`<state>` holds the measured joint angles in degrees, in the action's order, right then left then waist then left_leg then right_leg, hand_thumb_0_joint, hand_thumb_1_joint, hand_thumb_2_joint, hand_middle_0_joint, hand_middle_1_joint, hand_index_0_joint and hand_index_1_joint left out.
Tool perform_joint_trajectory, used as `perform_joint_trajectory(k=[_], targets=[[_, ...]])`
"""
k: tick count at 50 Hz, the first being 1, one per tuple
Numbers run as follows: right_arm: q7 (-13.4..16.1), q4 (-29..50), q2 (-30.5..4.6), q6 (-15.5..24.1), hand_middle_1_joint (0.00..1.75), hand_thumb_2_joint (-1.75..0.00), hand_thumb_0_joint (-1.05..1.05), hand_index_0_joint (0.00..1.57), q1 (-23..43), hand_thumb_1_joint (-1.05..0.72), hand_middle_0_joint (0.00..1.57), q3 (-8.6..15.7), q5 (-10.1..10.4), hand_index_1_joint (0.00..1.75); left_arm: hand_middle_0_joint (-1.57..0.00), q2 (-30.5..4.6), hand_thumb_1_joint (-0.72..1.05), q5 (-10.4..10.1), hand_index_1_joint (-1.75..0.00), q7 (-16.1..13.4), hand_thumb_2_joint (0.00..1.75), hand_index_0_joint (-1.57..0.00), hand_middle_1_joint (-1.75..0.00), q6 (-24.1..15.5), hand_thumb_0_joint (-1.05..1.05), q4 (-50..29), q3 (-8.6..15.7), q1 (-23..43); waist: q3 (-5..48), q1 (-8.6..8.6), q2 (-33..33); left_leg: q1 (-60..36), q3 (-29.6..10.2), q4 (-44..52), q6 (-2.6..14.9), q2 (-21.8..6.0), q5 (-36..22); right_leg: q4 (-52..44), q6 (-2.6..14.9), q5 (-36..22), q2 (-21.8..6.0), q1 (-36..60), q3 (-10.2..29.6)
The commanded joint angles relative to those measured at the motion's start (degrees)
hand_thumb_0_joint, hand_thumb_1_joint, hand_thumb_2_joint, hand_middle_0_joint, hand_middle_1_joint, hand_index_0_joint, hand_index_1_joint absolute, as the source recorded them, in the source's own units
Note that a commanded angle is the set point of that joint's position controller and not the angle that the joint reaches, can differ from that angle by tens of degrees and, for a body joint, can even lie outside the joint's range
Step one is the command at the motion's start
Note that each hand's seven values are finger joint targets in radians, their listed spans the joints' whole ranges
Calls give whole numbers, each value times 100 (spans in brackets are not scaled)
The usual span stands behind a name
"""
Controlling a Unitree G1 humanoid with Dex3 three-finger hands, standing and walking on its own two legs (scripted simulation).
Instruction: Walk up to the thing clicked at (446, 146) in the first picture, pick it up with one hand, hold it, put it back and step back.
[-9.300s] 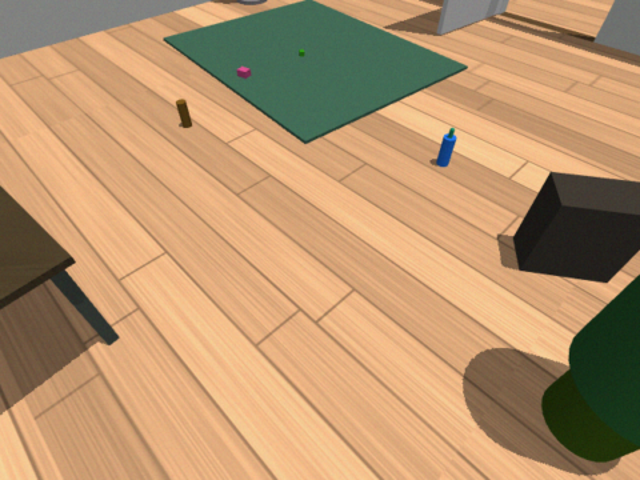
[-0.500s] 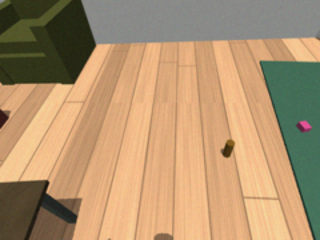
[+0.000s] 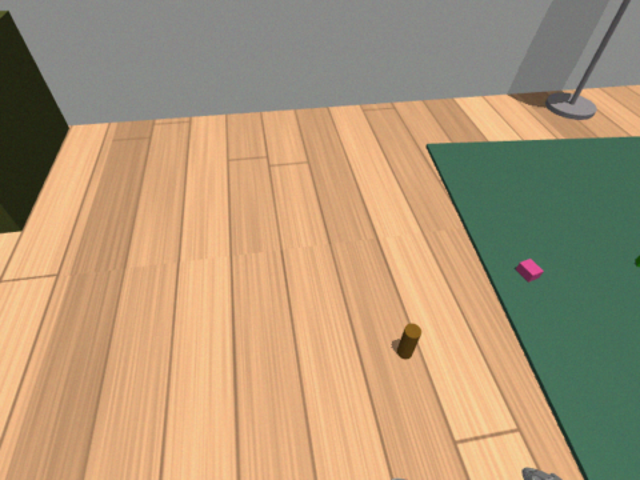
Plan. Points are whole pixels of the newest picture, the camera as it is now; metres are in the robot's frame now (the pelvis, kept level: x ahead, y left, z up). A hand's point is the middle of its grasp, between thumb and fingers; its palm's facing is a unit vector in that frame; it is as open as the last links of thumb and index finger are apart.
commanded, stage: walk up
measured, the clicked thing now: out of the picture -0.41 -1.27 -0.67
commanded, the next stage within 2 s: none
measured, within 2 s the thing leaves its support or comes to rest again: neither
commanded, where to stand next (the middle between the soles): +0.23 +0.04 m, yaw -124 degrees
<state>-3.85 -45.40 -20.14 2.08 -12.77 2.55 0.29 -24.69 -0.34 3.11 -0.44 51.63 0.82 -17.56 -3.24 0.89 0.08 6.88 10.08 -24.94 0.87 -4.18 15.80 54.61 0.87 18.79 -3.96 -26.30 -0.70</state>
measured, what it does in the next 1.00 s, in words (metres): walks ahead, turning right: right foot, then left foot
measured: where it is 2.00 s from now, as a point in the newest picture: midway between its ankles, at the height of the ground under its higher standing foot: outside the picture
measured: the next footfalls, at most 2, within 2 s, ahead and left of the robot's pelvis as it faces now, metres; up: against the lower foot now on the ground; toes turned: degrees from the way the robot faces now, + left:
right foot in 0.20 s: +0.24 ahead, -0.13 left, +0.00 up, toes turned -16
left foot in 0.62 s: +0.43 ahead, +0.15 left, +0.00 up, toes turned -34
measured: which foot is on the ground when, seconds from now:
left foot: down 0.00-0.20, up 0.22-0.60, down 0.62-1.00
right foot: up 0.00-0.18, down 0.20-0.64, up 0.66-1.00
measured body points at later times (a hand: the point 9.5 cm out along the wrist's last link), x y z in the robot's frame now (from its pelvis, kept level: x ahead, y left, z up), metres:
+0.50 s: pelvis +0.21 +0.05 -0.01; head +0.25 -0.02 +0.43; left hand +0.35 +0.32 -0.10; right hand +0.26 -0.29 -0.13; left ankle +0.36 +0.19 -0.67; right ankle +0.21 -0.12 -0.74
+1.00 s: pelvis +0.23 +0.17 -0.02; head +0.27 +0.15 +0.42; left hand +0.55 +0.29 -0.14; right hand +0.03 -0.14 -0.09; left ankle +0.40 +0.17 -0.74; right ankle +0.07 +0.10 -0.71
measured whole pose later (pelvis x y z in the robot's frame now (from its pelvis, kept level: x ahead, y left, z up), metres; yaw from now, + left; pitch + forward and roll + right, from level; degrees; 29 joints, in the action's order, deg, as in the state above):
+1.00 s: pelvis +0.23 +0.17 -0.02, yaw -56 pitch -1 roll -1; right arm 1.0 -43.5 -25.1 0.3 -8.5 6.2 -2.0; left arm -25.7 2.8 6.7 6.8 40.9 5.3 -16.2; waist -6.7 -0.3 2.3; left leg 22.6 17.6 -35.2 1.1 -12.7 9.6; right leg 53.5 -2.2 28.7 -4.0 -20.5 2.8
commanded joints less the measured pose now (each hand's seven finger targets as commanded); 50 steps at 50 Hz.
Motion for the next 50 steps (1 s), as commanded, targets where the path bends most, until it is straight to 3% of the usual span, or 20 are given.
perform_joint_trajectory(k=[1,4,7,9,10,11,12,13,14,17,22,27,30,31,32,34,37,40,45,50], targets=[[48,553,-1559,86,30,-90,0,20,395,-90,20,466,-37,30,-20,-790,90,-23,-30,-5,90,-20,-30,-131,0,-554,270,402,-229,155,-1030,-268,-515,1203,901,-1184,-487,-836,-96,-504,-310,-730,-248],[-67,671,-1562,-8,30,-90,0,20,375,-90,20,473,-103,30,-20,-827,90,-17,-30,-38,90,-20,-30,-105,0,-584,303,671,-239,241,-871,-62,-79,1036,755,-1066,-715,-1302,-27,-939,-203,-347,-608],[-133,867,-1537,-150,30,-90,0,20,807,-90,20,497,-157,30,-20,-966,90,-16,-30,-169,90,-20,-30,-95,0,-422,404,52,32,-141,-671,265,90,59,767,-1043,-1674,-1396,22,-1019,23,674,-891],[-155,1004,-1482,-225,30,-90,0,20,1085,-90,20,512,-208,30,-20,-1203,90,29,-30,-315,90,-20,-30,-113,0,-114,579,-1120,596,-781,-67,902,329,-1783,577,-652,-2615,-1795,191,-1162,186,2333,-837],[-164,1021,-1321,-241,30,-90,0,20,968,-90,20,474,-210,30,-20,-1510,90,42,-30,-412,90,-20,-30,-163,0,88,740,-2018,1144,-1229,702,1756,212,-3340,389,-344,-1664,-2099,288,-1058,78,3748,-277],[-173,1005,-951,-257,30,-90,0,20,604,-90,20,330,-169,30,-20,-1946,90,98,-30,-551,90,-20,-30,-190,0,-7,831,-2219,1004,-1135,1983,2928,48,-4492,87,434,1368,-3096,752,-742,-1050,4160,2043],[-174,980,-1123,-303,30,-90,0,20,110,-90,20,314,-78,30,-20,-2122,90,65,-30,-575,90,-20,-30,-211,0,-429,804,-1552,982,-645,1617,3494,-807,-5075,-98,599,2102,-3625,1228,-763,-1902,4009,4262],[-165,998,-1609,-347,30,-90,0,20,296,-90,20,444,-95,30,-20,-2052,90,-54,-30,-612,90,-20,-30,-198,0,-630,784,-1167,1210,-659,949,3486,-1428,-5406,-124,349,2048,-3875,1645,31,-2148,3666,5137],[-137,997,-1697,-351,30,-90,0,20,629,-90,20,482,-95,30,-20,-1974,90,-69,-30,-661,90,-20,-30,-188,0,-708,792,-790,917,-559,469,3482,-1685,-5521,-125,110,1822,-4016,1588,524,-1982,3196,4852],[-112,792,-1360,-448,30,-90,0,20,362,-90,20,382,-40,30,-20,-1494,90,-32,-30,-736,90,-20,-30,-231,0,-853,644,-138,168,12,420,2946,-1678,-4554,-110,-191,846,-3649,819,-1126,-1009,1872,2654],[48,753,-1128,-575,30,-90,0,20,321,-90,20,373,25,30,-20,-1212,90,73,-30,-652,90,-20,-30,-267,0,-1320,586,246,365,156,749,1882,-1100,-3936,-265,170,128,-2914,783,-5237,-94,880,1140],[328,743,-1127,-546,30,-90,0,20,501,-90,20,428,106,30,-20,-1226,90,342,-30,-532,90,-20,-30,127,0,-1954,733,525,744,98,1313,925,-1054,-2139,-112,511,-309,-1914,673,-4186,300,356,1330],[424,484,-1255,-422,30,-90,0,20,-284,-90,20,509,-55,30,-20,-863,90,263,-30,-540,90,-20,-30,241,0,-2194,663,526,780,411,557,-221,-1515,-253,-8,310,-1122,-1129,280,-2218,557,-338,1927],[466,507,-1617,-371,30,-90,0,20,-338,-90,20,602,-173,30,-20,-457,90,216,-30,-532,90,-20,-30,270,0,-2232,582,267,835,378,-668,-447,-2616,219,207,-739,-1255,-296,38,-506,1136,-857,1682],[486,695,-1955,-372,30,-90,0,20,158,-90,20,657,-201,30,-20,-298,90,218,-30,-507,90,-20,-30,348,0,-2067,572,-438,957,-110,-1637,63,-3805,393,636,-2283,-1835,1025,-103,1661,1313,-863,1413],[450,957,-2147,-405,30,-90,0,20,1263,-90,20,741,-116,30,-20,-910,90,298,-30,-508,90,-20,-30,508,0,-1605,739,-856,843,-305,-1812,950,-4009,963,1439,-2789,-588,2281,-226,1441,858,-419,1036],[518,834,-1620,-321,30,-90,0,20,1259,-90,20,612,-227,30,-20,-1125,90,250,-30,-178,90,-20,-30,519,0,-1500,930,-284,418,-342,-1545,1547,-2008,784,458,-1190,60,2258,-274,199,683,-168,1148],[619,580,-1579,-240,30,-90,0,20,873,-90,20,654,-195,30,-20,-957,90,228,-30,106,90,-20,-30,545,0,-1573,851,-466,1014,-319,-1333,-206,-1490,219,331,-943,-211,1421,-398,-125,515,-657,855],[617,450,-2057,-85,30,-90,0,20,70,-90,20,873,-192,30,-20,-1030,90,321,-30,240,90,-20,-30,565,0,-1813,806,332,913,208,-1292,-893,-1494,459,924,-1974,128,223,-444,885,53,-847,503],[572,518,-2395,-16,30,-90,0,20,282,-90,20,974,-287,30,-20,-1083,90,278,-30,369,90,-20,-30,464,0,-1564,862,-149,558,-29,-1454,686,-674,708,825,-2361,989,-925,-58,1228,-169,379,20]])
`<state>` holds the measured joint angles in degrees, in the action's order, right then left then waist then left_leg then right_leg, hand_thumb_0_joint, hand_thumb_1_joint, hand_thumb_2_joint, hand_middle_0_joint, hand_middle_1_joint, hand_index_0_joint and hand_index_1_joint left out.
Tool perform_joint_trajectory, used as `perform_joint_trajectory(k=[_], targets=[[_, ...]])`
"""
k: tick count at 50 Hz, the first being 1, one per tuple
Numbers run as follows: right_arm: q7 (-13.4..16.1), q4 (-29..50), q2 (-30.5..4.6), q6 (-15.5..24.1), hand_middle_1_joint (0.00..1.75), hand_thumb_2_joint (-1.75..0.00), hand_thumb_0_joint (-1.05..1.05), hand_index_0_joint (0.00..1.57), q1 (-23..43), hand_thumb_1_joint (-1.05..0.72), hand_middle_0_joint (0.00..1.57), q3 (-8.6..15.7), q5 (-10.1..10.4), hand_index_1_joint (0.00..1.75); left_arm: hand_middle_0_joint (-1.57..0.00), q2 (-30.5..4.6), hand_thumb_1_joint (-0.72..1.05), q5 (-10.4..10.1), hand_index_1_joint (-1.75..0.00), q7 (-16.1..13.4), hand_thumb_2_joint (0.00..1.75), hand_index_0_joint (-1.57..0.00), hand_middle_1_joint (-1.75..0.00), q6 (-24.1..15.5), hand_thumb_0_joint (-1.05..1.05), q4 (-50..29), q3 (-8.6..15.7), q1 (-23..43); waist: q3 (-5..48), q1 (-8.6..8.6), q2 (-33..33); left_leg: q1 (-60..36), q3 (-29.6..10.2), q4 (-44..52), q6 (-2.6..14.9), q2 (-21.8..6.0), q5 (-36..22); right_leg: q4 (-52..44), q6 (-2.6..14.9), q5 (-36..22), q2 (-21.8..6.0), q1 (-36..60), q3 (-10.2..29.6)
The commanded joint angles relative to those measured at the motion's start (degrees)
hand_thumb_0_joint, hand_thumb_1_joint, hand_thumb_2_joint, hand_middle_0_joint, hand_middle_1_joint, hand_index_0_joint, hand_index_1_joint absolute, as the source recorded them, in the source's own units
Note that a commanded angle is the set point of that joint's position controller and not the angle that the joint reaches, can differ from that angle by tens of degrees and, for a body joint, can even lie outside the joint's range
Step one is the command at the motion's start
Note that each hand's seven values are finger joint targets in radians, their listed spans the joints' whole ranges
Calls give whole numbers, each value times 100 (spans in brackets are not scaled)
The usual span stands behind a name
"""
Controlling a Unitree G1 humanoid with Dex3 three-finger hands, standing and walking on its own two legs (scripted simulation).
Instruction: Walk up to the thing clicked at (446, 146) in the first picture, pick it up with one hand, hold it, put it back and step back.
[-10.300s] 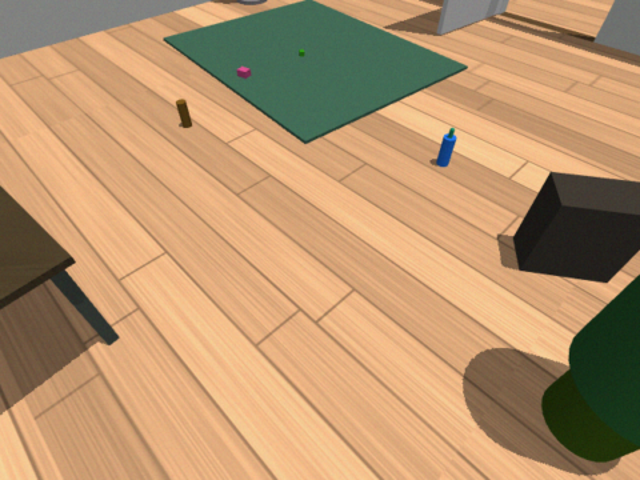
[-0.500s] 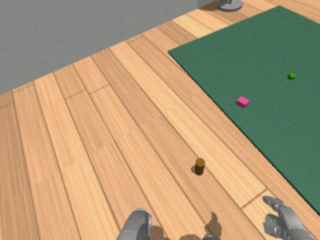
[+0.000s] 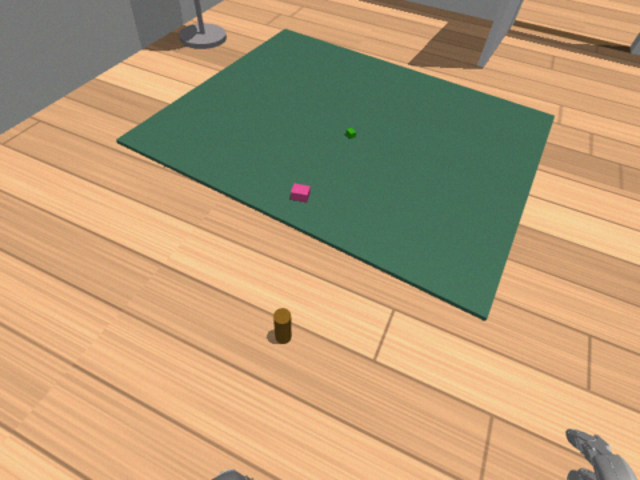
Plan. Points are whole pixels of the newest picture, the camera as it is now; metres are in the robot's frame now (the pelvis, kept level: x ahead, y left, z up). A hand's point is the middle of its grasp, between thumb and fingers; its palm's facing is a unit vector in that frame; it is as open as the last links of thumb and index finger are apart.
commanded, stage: walk up
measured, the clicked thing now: out of the picture +0.84 -1.34 -0.65
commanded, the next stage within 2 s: none
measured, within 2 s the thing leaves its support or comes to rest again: neither
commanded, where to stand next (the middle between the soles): +0.11 -0.08 m, yaw -68 degrees
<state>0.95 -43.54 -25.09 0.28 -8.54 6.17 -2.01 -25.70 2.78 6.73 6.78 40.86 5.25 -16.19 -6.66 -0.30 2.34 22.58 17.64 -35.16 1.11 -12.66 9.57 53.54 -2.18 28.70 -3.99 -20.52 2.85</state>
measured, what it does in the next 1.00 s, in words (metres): steps on the spot, turning right: right foot, then left foot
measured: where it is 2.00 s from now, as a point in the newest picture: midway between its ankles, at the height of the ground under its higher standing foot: outside the picture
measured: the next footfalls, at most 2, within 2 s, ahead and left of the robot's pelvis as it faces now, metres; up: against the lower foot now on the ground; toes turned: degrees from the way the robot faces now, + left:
right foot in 0.08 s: +0.00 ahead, -0.17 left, +0.00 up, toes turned -7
left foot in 0.44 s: +0.06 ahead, +0.04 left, +0.00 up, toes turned -21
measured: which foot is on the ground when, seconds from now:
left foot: down 0.00-0.10, up 0.12-0.42, down 0.44-0.88, up 0.90-1.00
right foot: up 0.00-0.06, down 0.08-0.46, up 0.48-0.84, down 0.86-1.00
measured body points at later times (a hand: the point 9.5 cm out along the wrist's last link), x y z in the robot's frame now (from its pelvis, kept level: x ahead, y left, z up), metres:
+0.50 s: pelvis -0.01 -0.01 +0.00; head +0.00 -0.01 +0.45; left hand +0.18 +0.27 -0.10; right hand -0.10 -0.34 -0.10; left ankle +0.03 +0.06 -0.72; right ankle -0.05 -0.15 -0.70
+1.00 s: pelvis +0.07 -0.05 +0.00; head +0.12 -0.11 +0.44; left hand +0.38 +0.06 -0.10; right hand -0.09 -0.31 -0.13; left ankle +0.10 +0.07 -0.64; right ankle +0.06 -0.19 -0.72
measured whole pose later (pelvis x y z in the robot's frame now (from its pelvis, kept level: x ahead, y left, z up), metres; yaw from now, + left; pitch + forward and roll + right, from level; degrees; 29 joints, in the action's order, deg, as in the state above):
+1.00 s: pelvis +0.07 -0.05 +0.00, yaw -43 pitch -2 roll +0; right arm -1.0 -43.6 -20.6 -2.1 -15.8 2.7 0.5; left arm -20.7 -0.2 -1.4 -1.1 41.3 0.8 -8.2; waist -11.6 1.8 -1.4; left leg 24.5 3.0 -71.4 -1.7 -2.3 31.7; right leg 37.3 2.1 12.9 2.1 -22.4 1.7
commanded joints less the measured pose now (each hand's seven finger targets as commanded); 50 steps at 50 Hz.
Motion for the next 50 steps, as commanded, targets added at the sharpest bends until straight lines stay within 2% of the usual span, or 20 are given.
perform_joint_trajectory(k=[1,3,4,5,6,7,10,18,21,23,25,28,30,37,41,43,44,45,46,50], targets=[[80,378,-1914,151,30,-90,0,20,130,-90,20,611,-64,30,-20,-972,90,-48,-30,24,90,-20,-30,-271,0,-331,442,-715,1014,-167,-1778,-433,-1112,1727,593,-1380,1804,-1090,371,73,-128,401,-591],[70,375,-1674,60,30,-90,0,20,460,-90,20,555,-113,30,-20,-1042,90,19,-30,10,90,-20,-30,-309,0,51,560,-1745,1293,-764,-808,484,-470,387,157,-662,2816,-2115,597,-509,184,1583,-767],[86,362,-1331,16,30,-90,0,20,450,-90,20,430,-62,30,-20,-1294,90,58,-30,-42,90,-20,-30,-310,0,54,616,-1865,1038,-996,425,1340,-308,-767,-30,-121,3466,-2490,860,-250,115,1792,13],[85,451,-860,5,30,-90,0,20,451,-90,20,243,82,30,-20,-1592,90,150,-30,-99,90,-20,-30,-280,0,-189,640,-1628,398,-1067,1923,2418,-112,-2135,-370,817,3415,-3863,1409,1960,-743,1071,2344],[93,585,-1162,35,30,-90,0,20,602,-90,20,281,202,30,-20,-1863,90,167,-30,-102,90,-20,-30,-261,0,-649,669,-783,-140,-797,1739,2276,-1176,-2389,-466,970,2718,-4884,1745,3191,-1083,-93,3612],[67,494,-1491,75,30,-90,0,20,502,-90,20,379,218,30,-20,-1986,90,91,-30,-116,90,-20,-30,-258,0,-770,679,-220,-332,-509,1427,1791,-1459,-2382,-381,825,2333,-5083,1738,3369,-1169,-589,3623],[-45,-172,-1207,82,30,-90,0,20,-689,-90,20,282,238,30,-20,-1460,90,21,-30,-264,90,-20,-30,-392,0,-806,511,455,416,154,1074,1156,-1489,-2501,-401,796,1161,-3755,1235,663,-92,173,1696],[-219,262,-1232,247,30,-90,0,20,-450,-90,20,120,132,30,-20,-1437,90,-115,-30,-425,90,-20,-30,-685,0,-508,321,-381,289,-146,625,657,-2149,-986,-196,1050,1622,-3586,1508,977,-654,644,3087],[-162,34,-1125,357,30,-90,0,20,-1602,-90,20,198,107,30,-20,-1389,90,-157,-30,-484,90,-20,-30,-727,0,-577,212,335,404,666,506,-1675,-2363,966,169,1042,1245,-2672,1103,177,-322,-752,2494],[-66,52,-1867,429,30,-90,0,20,-1765,-90,20,391,-54,30,-20,-461,90,-269,-30,-538,90,-20,-30,-695,0,-531,-68,-147,160,552,-1769,-2715,-5186,2569,160,-726,3518,374,279,115,1599,-2837,858],[-111,317,-1885,433,30,-90,0,20,-843,-90,20,390,88,30,-20,-1229,90,-193,-30,-601,90,-20,-30,-708,0,-306,92,-313,-245,248,-944,-1198,-5346,3024,483,-1375,3851,707,216,-546,697,-2227,783],[-163,241,-1075,497,30,-90,0,20,-943,-90,20,192,125,30,-20,-1235,90,-343,-30,-490,90,-20,-30,-790,0,49,121,-53,-282,256,-757,-1220,-3374,2834,-375,-385,1882,442,291,-1550,481,-1578,662],[-148,185,-891,505,30,-90,0,20,-1151,-90,20,114,149,30,-20,-932,90,-384,-30,-437,90,-20,-30,-785,0,82,22,-122,-75,288,-1084,-1662,-2254,2365,-560,-23,167,220,294,-1956,435,-1526,349],[-201,493,-1026,254,30,-90,0,20,-1362,-90,20,191,29,30,-20,-543,90,-347,-30,-500,90,-20,-30,-794,0,-166,-151,878,240,693,-1290,-1967,-926,1251,-120,128,-2376,-1435,282,-2024,461,-930,-756],[-185,656,-952,62,30,-90,0,20,-1232,-90,20,209,137,30,-20,-637,90,-268,-30,-675,90,-20,-30,-844,0,88,-35,281,626,348,-1047,-1340,-868,-164,58,1,-2845,-2042,391,-2198,747,595,-974],[-179,787,-692,67,30,-90,0,20,-990,-90,20,93,225,30,-20,-993,90,-217,-30,-784,90,-20,-30,-931,0,308,140,-762,1188,-403,-358,-114,-646,-2095,-182,521,-1982,-2729,834,-2910,499,2511,-432],[-188,877,-398,60,30,-90,0,20,-1035,-90,20,-5,264,30,-20,-1385,90,-218,-30,-852,90,-20,-30,-957,0,273,271,-1135,1521,-618,851,1481,-761,-3649,-365,1231,1646,-2677,1606,-3953,-1027,3583,1836],[-132,885,-760,2,30,-90,0,20,-1250,-90,20,60,286,30,-20,-1465,90,-275,-30,-896,90,-20,-30,-896,0,64,276,-1052,1910,-569,800,1969,-1508,-4549,-515,1354,2857,-2600,2536,-4388,-1961,3673,3445],[-52,815,-999,-24,30,-90,0,20,-1274,-90,20,154,206,30,-20,-1510,90,-362,-30,-990,90,-20,-30,-869,0,-83,299,-535,1862,-426,649,1675,-2201,-4529,-527,838,2846,-2729,2579,-3599,-2171,2997,3802],[-110,386,-773,-20,30,-90,0,20,-977,-90,20,39,265,30,-20,-929,90,-255,-30,-1048,90,-20,-30,-824,0,-225,83,493,1007,101,264,534,-1885,-3044,-127,792,1785,-2447,1397,-3790,-469,793,1178]])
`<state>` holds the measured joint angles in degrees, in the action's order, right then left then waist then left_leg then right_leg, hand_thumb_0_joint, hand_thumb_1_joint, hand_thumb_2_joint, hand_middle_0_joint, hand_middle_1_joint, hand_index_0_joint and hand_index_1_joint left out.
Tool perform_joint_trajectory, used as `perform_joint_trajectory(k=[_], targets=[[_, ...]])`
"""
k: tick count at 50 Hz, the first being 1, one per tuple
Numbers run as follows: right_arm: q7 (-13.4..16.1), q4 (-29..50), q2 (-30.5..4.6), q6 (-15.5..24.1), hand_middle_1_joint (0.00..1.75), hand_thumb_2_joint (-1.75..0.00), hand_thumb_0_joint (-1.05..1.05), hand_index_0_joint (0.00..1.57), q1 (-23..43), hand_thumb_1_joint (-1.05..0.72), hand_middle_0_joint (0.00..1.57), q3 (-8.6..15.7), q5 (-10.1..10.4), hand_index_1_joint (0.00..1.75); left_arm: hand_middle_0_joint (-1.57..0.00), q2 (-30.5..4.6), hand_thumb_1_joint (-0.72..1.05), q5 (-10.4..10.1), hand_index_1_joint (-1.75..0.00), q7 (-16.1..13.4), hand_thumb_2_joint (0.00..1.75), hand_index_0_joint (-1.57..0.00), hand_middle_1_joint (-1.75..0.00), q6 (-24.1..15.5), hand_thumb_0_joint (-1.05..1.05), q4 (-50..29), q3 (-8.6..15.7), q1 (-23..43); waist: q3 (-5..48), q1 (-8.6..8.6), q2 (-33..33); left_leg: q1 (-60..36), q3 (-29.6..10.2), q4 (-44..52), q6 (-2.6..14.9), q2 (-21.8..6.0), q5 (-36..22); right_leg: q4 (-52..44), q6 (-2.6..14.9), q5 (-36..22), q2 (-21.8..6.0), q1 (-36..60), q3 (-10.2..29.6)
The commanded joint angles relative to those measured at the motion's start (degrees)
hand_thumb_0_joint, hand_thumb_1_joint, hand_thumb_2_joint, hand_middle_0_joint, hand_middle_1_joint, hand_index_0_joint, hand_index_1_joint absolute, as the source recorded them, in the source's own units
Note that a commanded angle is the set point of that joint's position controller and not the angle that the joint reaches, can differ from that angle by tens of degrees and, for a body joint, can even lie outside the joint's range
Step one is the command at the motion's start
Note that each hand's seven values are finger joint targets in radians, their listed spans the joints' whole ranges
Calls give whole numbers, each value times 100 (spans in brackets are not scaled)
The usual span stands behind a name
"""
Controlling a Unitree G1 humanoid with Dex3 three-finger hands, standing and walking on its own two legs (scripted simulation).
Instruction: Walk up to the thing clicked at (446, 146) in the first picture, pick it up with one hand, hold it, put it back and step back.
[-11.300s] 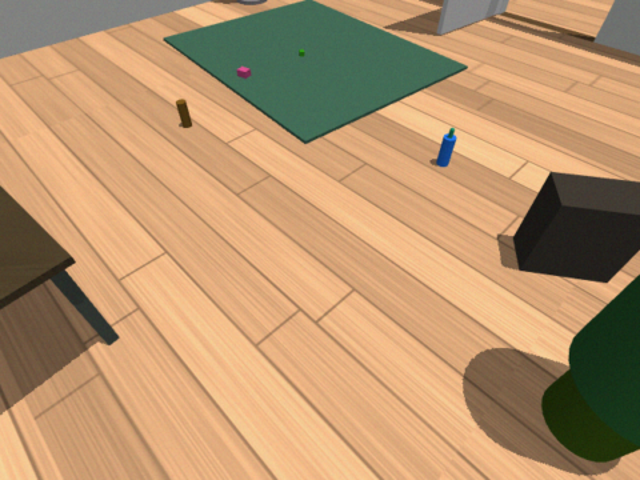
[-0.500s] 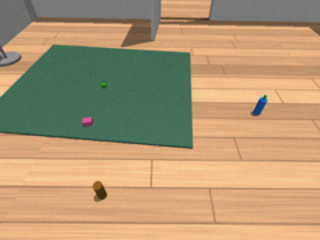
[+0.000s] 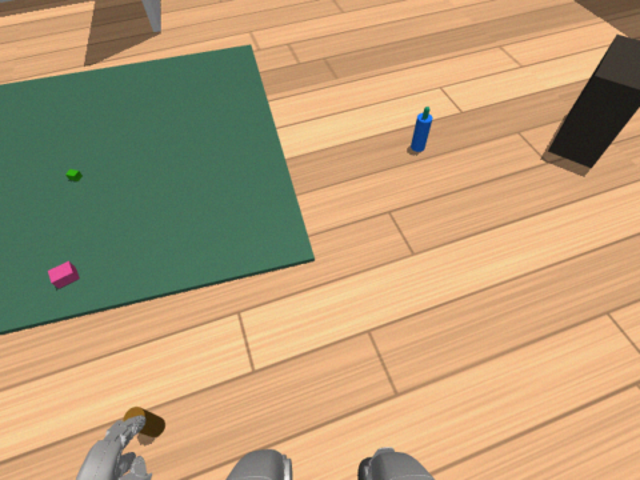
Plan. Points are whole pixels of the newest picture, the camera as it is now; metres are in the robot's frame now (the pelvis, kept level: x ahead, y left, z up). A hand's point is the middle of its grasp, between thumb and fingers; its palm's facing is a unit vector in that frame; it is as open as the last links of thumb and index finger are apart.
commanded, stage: walk up
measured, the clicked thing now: (422, 128) +1.44 -0.43 -0.65
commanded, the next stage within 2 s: stand in 1.64 s
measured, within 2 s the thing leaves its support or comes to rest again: neither
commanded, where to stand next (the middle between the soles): +0.04 +0.01 m, yaw -25 degrees
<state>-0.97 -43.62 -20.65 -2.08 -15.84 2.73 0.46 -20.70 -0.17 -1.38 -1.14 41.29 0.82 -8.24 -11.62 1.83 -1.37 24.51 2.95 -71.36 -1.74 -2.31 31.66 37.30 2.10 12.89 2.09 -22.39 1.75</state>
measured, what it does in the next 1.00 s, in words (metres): steps on the spot, turning right: left foot, then right foot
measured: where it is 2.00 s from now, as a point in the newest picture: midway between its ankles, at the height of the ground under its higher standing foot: outside the picture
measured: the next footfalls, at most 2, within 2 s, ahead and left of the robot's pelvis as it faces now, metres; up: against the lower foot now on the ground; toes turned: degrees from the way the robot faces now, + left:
left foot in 0.18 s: +0.11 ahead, +0.18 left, +0.00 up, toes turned -5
right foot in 0.52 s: -0.03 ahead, -0.14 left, +0.00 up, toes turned -23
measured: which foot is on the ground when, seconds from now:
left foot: up 0.00-0.16, down 0.18-0.54, up 0.56-0.80, down 0.82-1.00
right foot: down 0.00-0.20, up 0.22-0.50, down 0.52-1.00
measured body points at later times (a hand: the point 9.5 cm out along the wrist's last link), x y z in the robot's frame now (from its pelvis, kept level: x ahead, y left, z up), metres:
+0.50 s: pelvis -0.02 +0.03 -0.02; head +0.04 +0.03 +0.43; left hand +0.14 +0.33 -0.13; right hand -0.03 -0.33 -0.09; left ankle +0.07 +0.18 -0.72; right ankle -0.09 -0.12 -0.70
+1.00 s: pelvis -0.02 +0.01 -0.01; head +0.01 -0.01 +0.44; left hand +0.20 +0.26 -0.12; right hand -0.07 -0.30 -0.13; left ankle +0.07 +0.10 -0.72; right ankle -0.07 -0.12 -0.71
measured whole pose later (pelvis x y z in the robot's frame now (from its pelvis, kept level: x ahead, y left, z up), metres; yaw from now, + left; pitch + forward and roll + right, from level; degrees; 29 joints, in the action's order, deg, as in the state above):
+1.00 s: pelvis -0.02 +0.01 -0.01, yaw -25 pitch -2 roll -1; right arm -1.3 -50.6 -20.2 0.1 -11.2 0.7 -1.5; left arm -23.2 -0.2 -1.2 -2.6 50.1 1.0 -12.8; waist -6.3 1.4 -0.8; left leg 21.8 4.6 -43.0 0.2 -5.0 18.9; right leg 44.7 1.6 24.8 1.3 -19.2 2.5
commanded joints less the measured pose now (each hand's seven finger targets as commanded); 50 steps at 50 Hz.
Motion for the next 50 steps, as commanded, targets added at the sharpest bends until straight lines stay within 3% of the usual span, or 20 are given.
perform_joint_trajectory(k=[1,5,8,9,10,12,17,22,25,26,28,29,33,37,40,42,43,44,47,50], targets=[[86,379,-1159,209,30,-90,0,20,-321,-90,20,363,-17,30,-20,-1433,90,91,-30,-207,90,-20,-30,-31,0,-279,527,-315,1423,-105,814,193,-277,758,184,-123,-490,-645,992,-2647,-879,723,1143],[240,263,-1106,244,30,-90,0,20,-394,-90,20,382,-10,30,-20,-1550,90,222,-30,-86,90,-20,-30,92,0,-499,579,-274,1339,-148,1439,-234,-8,1750,189,118,-873,-234,1089,-3515,-753,104,1109],[373,-82,-1194,292,30,-90,0,20,-1161,-90,20,499,-73,30,-20,-1414,90,221,-30,17,90,-20,-30,318,0,-852,582,349,1447,362,1101,-1637,163,3274,292,321,-2281,707,724,-1605,-379,-1113,1055],[418,-139,-1410,315,30,-90,0,20,-1374,-90,20,557,-166,30,-20,-1126,90,195,-30,19,90,-20,-30,373,0,-965,516,363,1415,528,314,-1842,-325,3961,378,16,-2268,1308,392,-567,76,-1502,1062],[461,14,-1919,337,30,-90,0,20,-1051,-90,20,661,-273,30,-20,-875,90,193,-30,28,90,-20,-30,416,0,-953,470,18,1470,343,-1024,-1607,-2226,4512,848,-1627,-2476,2553,70,1285,630,-1864,706],[475,480,-2580,360,30,-90,0,20,146,-90,20,815,-145,30,-20,-1464,90,283,-30,13,90,-20,-30,523,0,-752,619,-545,1194,-118,-1081,-459,-3914,5275,2168,-3344,-2047,4182,-146,2132,134,-1575,1110],[505,402,-1972,482,30,-90,0,20,237,-90,20,636,-243,30,-20,-1481,90,170,-30,391,90,-20,-30,490,0,-317,851,-705,999,-251,-916,-273,-1344,4665,1187,-1493,-1425,3802,-219,1125,25,-1066,671],[381,382,-2282,533,30,-90,0,20,-190,-90,20,689,-349,30,-20,-1395,90,127,-30,504,90,-20,-30,336,0,-306,789,-523,1743,70,-1408,-1900,-973,4216,1398,-1623,-826,1459,-324,2306,-342,-963,108],[238,443,-2181,406,30,-90,0,20,153,-90,20,594,-324,30,-20,-1324,90,157,-30,342,90,-20,-30,156,0,255,791,-1325,1589,-302,-1047,-864,-304,3318,1200,-1373,-1688,-624,-179,1362,-11,596,-569],[220,428,-1786,361,30,-90,0,20,86,-90,20,463,-284,30,-20,-1515,90,204,-30,258,90,-20,-30,86,0,521,890,-1782,1551,-528,-329,-219,38,2235,908,-1117,-1691,-1053,-120,902,94,1324,-385],[262,669,-1037,325,30,-90,0,20,385,-90,20,169,-148,30,-20,-2354,90,308,-30,142,90,-20,-30,21,0,190,1026,-1446,813,-582,1909,2209,232,804,150,-87,332,-1731,821,1013,-1618,1235,3272],[361,697,-1640,355,30,-90,0,20,925,-90,20,345,-173,30,-20,-2596,90,324,-30,119,90,-20,-30,66,0,75,1002,-1182,650,-636,1542,1765,-328,767,167,-412,413,-1713,1429,826,-2104,471,3879],[221,34,-1477,442,30,-90,0,20,189,-90,20,287,-70,30,-20,-1725,90,147,-30,12,90,-20,-30,-71,0,227,740,-883,757,-147,1114,1266,-314,1361,236,-389,-811,-597,904,-1687,-1128,1130,1800],[163,-20,-1434,427,30,-90,0,20,264,-90,20,265,-137,30,-20,-1729,90,89,-30,-50,90,-20,-30,-182,0,201,623,-944,999,-201,1099,263,-227,2158,320,-241,-843,-424,939,-1997,-1134,672,1762],[150,-293,-1399,470,30,-90,0,20,-250,-90,20,335,-159,30,-20,-1632,90,-1,-30,-77,90,-20,-30,-166,0,147,498,-465,1233,224,712,-1328,-76,3652,425,35,-1890,262,584,-1540,-893,-185,1186],[174,-279,-1927,509,30,-90,0,20,-288,-90,20,460,-255,30,-20,-1104,90,-99,-30,-111,90,-20,-30,-186,0,119,320,-768,1591,193,-844,-2102,-2157,4627,978,-1328,-2616,1861,-49,-50,97,-840,518],[143,-191,-2042,496,30,-90,0,20,32,-90,20,452,-165,30,-20,-1308,90,-106,-30,-189,90,-20,-30,-127,0,293,351,-1004,1637,56,-959,-1681,-3021,4918,1712,-2171,-2197,2275,-82,2170,207,-716,319],[130,-198,-2067,473,30,-90,0,20,364,-90,20,475,-155,30,-20,-1492,90,-58,-30,-224,90,-20,-30,-140,0,461,369,-1096,1483,-92,-909,-1309,-3359,4943,2041,-2457,-1770,2179,-73,2347,-131,-528,435],[102,-192,-1608,388,30,-90,0,20,817,-90,20,275,-236,30,-20,-1416,90,-21,-30,-111,90,-20,-30,-256,0,736,409,-964,1047,-260,-676,-440,-1388,4540,1214,-1278,-1836,800,-13,1437,-148,303,63],[39,-358,-1430,287,30,-90,0,20,876,-90,20,181,-119,30,-20,-1311,90,12,-30,-114,90,-20,-30,-309,0,991,468,-1201,1288,-437,-732,-214,-714,3732,767,-830,-2124,-405,45,124,3,1265,-66]])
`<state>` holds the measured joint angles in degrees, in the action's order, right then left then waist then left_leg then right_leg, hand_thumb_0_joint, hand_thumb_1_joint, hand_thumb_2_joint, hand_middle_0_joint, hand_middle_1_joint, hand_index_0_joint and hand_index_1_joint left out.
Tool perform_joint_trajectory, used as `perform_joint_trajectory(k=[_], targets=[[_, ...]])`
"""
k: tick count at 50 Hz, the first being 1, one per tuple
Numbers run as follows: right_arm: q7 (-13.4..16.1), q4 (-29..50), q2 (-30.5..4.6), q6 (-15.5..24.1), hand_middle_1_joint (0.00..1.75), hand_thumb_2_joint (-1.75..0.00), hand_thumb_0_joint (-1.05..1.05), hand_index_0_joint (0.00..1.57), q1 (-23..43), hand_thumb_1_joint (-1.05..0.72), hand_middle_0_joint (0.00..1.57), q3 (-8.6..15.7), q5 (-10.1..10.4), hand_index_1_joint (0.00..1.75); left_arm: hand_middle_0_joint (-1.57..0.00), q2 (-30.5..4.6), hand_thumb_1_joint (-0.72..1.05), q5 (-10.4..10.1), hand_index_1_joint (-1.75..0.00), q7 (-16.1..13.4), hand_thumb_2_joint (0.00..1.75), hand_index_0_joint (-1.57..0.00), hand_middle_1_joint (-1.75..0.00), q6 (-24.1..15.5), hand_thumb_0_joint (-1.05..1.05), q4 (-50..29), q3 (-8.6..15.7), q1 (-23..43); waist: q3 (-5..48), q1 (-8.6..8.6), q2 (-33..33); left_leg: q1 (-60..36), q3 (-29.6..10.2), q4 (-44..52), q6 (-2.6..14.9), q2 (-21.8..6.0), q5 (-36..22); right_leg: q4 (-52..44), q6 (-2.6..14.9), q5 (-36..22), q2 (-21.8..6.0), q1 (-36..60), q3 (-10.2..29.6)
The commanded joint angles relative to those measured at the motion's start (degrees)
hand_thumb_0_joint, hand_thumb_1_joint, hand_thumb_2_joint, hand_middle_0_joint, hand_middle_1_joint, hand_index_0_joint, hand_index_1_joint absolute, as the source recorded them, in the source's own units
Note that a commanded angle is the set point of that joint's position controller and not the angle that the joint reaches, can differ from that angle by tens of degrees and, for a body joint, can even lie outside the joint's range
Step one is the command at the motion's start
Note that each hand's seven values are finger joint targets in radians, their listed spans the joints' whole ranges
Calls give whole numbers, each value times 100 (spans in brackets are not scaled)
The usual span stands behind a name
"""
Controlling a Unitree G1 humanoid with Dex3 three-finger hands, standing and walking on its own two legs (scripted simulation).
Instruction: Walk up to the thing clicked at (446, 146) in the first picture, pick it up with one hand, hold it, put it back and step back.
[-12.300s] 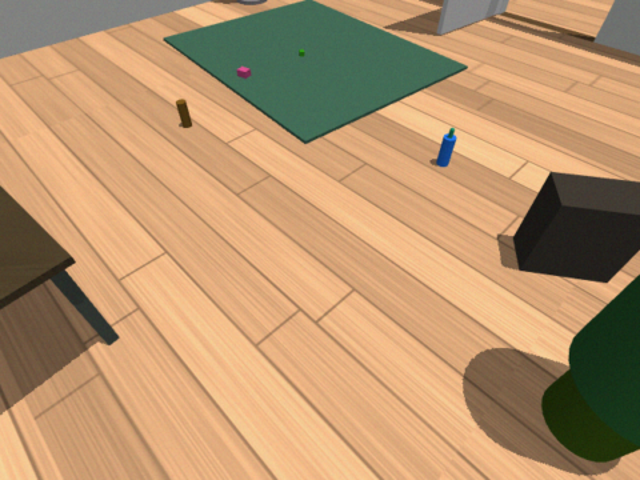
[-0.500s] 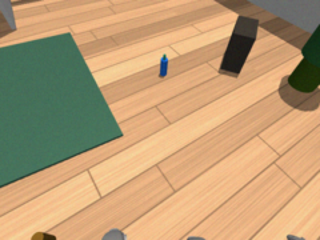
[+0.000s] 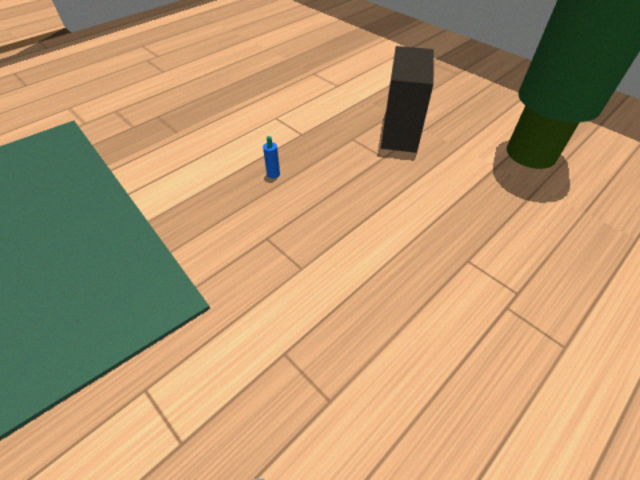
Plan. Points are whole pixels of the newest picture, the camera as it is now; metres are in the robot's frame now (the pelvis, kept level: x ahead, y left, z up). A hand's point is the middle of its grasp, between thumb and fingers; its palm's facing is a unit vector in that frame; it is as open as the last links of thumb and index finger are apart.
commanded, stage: walk up
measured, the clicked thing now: (271, 156) +1.51 +0.22 -0.64
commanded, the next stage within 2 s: stand in 0.64 s
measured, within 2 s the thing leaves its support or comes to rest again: neither
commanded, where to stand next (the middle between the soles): +0.06 +0.02 m, yaw +0 degrees
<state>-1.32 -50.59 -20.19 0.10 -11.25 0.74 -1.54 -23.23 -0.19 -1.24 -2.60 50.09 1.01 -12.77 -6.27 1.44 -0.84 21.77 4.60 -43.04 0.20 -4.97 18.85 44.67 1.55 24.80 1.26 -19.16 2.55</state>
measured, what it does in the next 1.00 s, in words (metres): stands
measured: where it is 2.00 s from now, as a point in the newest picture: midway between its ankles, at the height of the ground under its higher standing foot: outside the picture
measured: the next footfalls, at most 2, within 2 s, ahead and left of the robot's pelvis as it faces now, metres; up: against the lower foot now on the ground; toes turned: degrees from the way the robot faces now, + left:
none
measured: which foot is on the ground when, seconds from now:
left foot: down 0.00-1.00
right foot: down 0.00-1.00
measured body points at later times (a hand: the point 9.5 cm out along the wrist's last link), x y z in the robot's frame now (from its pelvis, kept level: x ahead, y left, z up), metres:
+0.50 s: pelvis +0.00 +0.01 +0.02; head +0.02 +0.00 +0.47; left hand +0.11 +0.31 -0.10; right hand +0.07 -0.30 -0.12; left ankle +0.05 +0.12 -0.71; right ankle +0.01 -0.13 -0.71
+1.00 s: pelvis +0.01 +0.00 +0.03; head +0.02 +0.01 +0.48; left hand +0.10 +0.29 -0.10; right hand +0.08 -0.30 -0.10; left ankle +0.05 +0.12 -0.71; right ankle +0.01 -0.13 -0.71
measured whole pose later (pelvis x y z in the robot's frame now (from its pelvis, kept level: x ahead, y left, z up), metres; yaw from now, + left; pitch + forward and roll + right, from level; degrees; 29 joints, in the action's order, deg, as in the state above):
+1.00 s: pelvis +0.01 +0.00 +0.03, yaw -2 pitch -2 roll +0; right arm -1.1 -65.7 -19.9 0.5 -4.0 1.2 -0.7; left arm -19.5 0.8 0.7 -1.2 65.5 -0.5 -5.5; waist -3.0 1.2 0.3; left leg 9.9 4.7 -20.2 -0.1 -1.9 8.2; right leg 20.7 -1.6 10.7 -0.2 -7.9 4.4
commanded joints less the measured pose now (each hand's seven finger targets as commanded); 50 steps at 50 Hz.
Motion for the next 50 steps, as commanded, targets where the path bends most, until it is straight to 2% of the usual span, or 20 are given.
perform_joint_trajectory(k=[1,2,3,4,5,6,8,9,10,11,12,14,15,21,31,32,34,38,43,50], targets=[[63,322,-1281,33,30,-90,0,20,304,-90,20,324,103,30,-20,-1166,90,64,-30,-159,90,-20,-30,-180,0,103,488,-656,786,-367,-530,296,-782,577,463,-476,-797,-1332,189,-1019,-133,1129,384],[51,364,-1119,13,30,-90,0,20,326,-90,20,285,138,30,-20,-1400,90,140,-30,-185,90,-20,-30,-230,0,48,509,-575,815,-321,115,584,-512,-41,224,-139,-543,-1720,458,-1128,-901,1095,1759],[94,330,-1116,-43,30,-90,0,20,377,-90,20,311,125,30,-20,-1659,90,131,-30,-182,90,-20,-30,-224,0,16,499,-192,573,-171,455,426,-433,-207,157,85,784,-2065,947,-932,-1648,317,2583],[119,219,-1276,-66,30,-90,0,20,383,-90,20,408,77,30,-20,-1794,90,148,-30,-174,90,-20,-30,-204,0,-85,483,285,345,-81,630,-122,-599,-436,174,-3,1079,-2010,1154,-736,-1786,-534,2664],[94,93,-1294,-42,30,-90,0,20,260,-90,20,426,94,30,-20,-1585,90,129,-30,-159,90,-20,-30,-189,0,-99,441,546,287,77,466,-433,-611,-150,191,3,814,-1908,1016,-614,-1529,-729,2266],[73,-20,-1275,-10,30,-90,0,20,212,-90,20,417,129,30,-20,-1465,90,116,-30,-144,90,-20,-30,-170,0,-96,390,693,264,141,431,-659,-538,340,235,42,425,-1825,746,-694,-1217,-795,1724],[47,-215,-1333,61,30,-90,0,20,21,-90,20,437,150,30,-20,-1186,90,87,-30,-130,90,-20,-30,-164,0,-26,314,845,558,213,319,-1090,-932,1179,389,-289,-686,-1309,273,-1391,-650,-605,926],[37,-205,-1435,71,30,-90,0,20,146,-90,20,447,134,30,-20,-1086,90,50,-30,-114,90,-20,-30,-148,0,78,287,695,609,53,152,-900,-1270,1492,523,-466,-451,-1088,158,-1252,-352,-410,632],[23,-153,-1477,60,30,-90,0,20,417,-90,20,423,110,30,-20,-1051,90,38,-30,-102,90,-20,-30,-131,0,175,263,481,665,-110,93,-577,-1463,1681,630,-634,161,-1045,134,-775,-208,-82,480],[8,-150,-1483,43,30,-90,0,20,623,-90,20,386,126,30,-20,-1055,90,47,-30,-106,90,-20,-30,-129,0,286,255,299,648,-236,89,-298,-1425,1693,661,-671,407,-1173,134,-525,-220,260,477],[-9,-185,-1396,22,30,-90,0,20,739,-90,20,354,110,30,-20,-1077,90,70,-30,-104,90,-20,-30,-142,0,389,246,280,583,-255,166,-205,-1243,1626,517,-514,424,-1403,186,-576,-338,376,692],[-7,-299,-1338,3,30,-90,0,20,673,-90,20,343,104,30,-20,-1230,90,88,-30,-93,90,-20,-30,-158,0,436,280,591,523,-91,344,-429,-902,1487,315,-210,232,-1634,279,-847,-587,197,1112],[-2,-387,-1343,20,30,-90,0,20,650,-90,20,325,101,30,-20,-1227,90,74,-30,-91,90,-20,-30,-159,0,446,258,648,616,-63,215,-731,-847,1500,317,-223,37,-1626,293,-1094,-646,53,1144],[-10,-643,-1361,41,30,-90,0,20,836,-90,20,296,148,30,-20,-1101,90,29,-30,-89,90,-20,-30,-139,0,719,180,711,931,-133,-17,-1096,-831,1752,386,-411,-759,-1663,133,-1941,-489,518,738],[-6,-825,-1320,-13,30,-90,0,20,1112,-90,20,326,146,30,-20,-1050,90,63,-30,-66,90,-20,-30,-64,0,978,132,907,722,-91,-26,-1304,-685,2142,311,-403,-90,-2088,86,-1665,-505,373,756],[27,-882,-1154,47,30,-90,0,20,999,-90,20,252,127,30,-20,-919,90,68,-30,5,90,-20,-30,-20,0,1052,62,995,775,-4,368,-1241,-898,2449,197,-386,-58,-2400,33,-1368,-637,469,782],[48,-936,-1227,99,30,-90,0,20,1049,-90,20,271,110,30,-20,-935,90,80,-30,43,90,-20,-30,1,0,1012,73,1170,771,17,314,-1478,-843,2492,143,-374,-376,-2518,1,-1383,-663,442,841],[74,-1063,-1254,171,30,-90,0,20,1043,-90,20,267,88,30,-20,-871,90,41,-30,71,90,-20,-30,-6,0,1133,68,1031,905,-47,64,-1653,-787,2526,141,-402,-1080,-2598,-38,-1964,-670,771,678],[87,-1121,-1230,190,30,-90,0,20,1082,-90,20,256,95,30,-20,-859,90,49,-30,86,90,-20,-30,17,0,1214,89,998,718,-70,-74,-1458,-823,2849,80,-384,-392,-2764,-46,-1608,-667,807,636],[95,-1177,-1197,200,30,-90,0,20,1016,-90,20,253,84,30,-20,-849,90,75,-30,90,90,-20,-30,6,0,1226,108,970,725,-47,16,-1568,-782,2841,53,-353,-566,-2887,-44,-1607,-718,766,622]])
